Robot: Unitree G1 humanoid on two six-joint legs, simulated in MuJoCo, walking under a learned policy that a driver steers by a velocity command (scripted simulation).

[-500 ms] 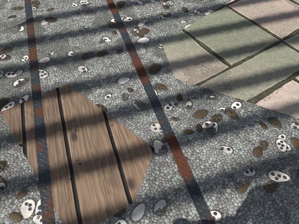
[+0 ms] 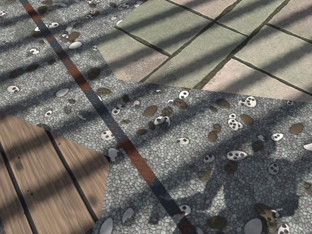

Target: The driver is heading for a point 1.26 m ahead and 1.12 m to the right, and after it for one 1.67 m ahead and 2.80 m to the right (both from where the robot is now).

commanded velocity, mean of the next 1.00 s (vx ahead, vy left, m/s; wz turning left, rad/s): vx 0.00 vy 0.00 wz -0.60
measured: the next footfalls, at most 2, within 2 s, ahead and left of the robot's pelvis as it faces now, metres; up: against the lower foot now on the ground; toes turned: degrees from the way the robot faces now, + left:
left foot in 0.08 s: +0.04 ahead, +0.11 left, +0.00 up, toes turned -6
right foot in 0.50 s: -0.03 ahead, -0.10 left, +0.00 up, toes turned -19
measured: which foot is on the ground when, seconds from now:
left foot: up 0.00-0.06, down 0.08-0.50, up 0.52-1.00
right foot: down 0.00-0.08, up 0.10-0.48, down 0.50-1.00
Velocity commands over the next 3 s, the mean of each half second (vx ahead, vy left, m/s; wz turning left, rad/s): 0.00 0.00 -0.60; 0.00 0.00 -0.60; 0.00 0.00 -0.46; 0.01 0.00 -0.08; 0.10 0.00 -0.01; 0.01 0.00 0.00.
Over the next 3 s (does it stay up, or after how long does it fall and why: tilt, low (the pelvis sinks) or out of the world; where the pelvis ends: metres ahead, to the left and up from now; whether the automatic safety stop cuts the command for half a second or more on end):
stays up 0.02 -0.04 0.00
